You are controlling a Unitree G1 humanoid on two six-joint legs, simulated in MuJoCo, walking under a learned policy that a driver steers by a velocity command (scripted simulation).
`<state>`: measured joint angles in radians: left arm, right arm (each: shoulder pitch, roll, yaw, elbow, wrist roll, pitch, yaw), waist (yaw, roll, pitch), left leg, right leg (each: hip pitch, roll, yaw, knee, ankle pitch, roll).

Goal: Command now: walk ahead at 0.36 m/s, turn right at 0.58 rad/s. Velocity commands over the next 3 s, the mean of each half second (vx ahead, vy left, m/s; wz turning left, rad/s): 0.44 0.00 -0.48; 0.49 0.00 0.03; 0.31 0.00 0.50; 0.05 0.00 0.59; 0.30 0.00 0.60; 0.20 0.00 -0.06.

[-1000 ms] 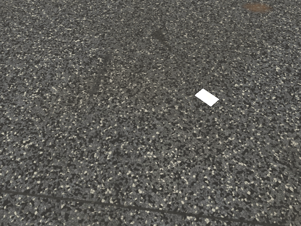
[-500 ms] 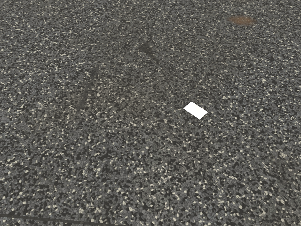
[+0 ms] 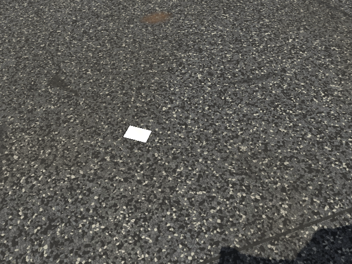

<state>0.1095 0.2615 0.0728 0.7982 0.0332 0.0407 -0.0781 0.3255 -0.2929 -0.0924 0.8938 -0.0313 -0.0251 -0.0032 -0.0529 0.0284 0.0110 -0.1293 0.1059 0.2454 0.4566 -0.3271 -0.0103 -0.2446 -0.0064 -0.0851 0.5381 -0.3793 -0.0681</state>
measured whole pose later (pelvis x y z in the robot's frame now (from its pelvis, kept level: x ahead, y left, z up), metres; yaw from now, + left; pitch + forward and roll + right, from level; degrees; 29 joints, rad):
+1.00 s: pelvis +0.51 -0.13 -0.01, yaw -10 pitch +1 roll +1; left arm 0.00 0.22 0.00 0.76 0.05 -0.08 -0.02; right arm 0.46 -0.23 -0.04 0.97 0.00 -0.07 0.01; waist -0.09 -0.01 0.05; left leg -0.01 -0.05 -0.03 0.48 -0.44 0.04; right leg -0.44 -0.01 -0.04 0.50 -0.07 -0.04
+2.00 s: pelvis +0.76 -0.18 +0.00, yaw +24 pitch +2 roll +0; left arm 0.18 0.26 0.04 0.73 0.00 0.02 0.05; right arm 0.24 -0.29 -0.09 0.75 -0.01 0.05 0.01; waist -0.04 0.03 0.02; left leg -0.37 -0.18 -0.22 0.45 -0.09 0.06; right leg -0.27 0.06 0.07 0.52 -0.34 -0.02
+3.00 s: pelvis +0.94 +0.06 -0.01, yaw +37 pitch +0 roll +1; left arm 0.23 0.23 0.03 0.80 0.04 0.01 -0.03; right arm 0.26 -0.23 -0.02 0.86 -0.01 -0.02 -0.05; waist -0.01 -0.01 0.07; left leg -0.03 -0.06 0.19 0.45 -0.41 0.09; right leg -0.44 0.03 -0.09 0.65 -0.21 -0.07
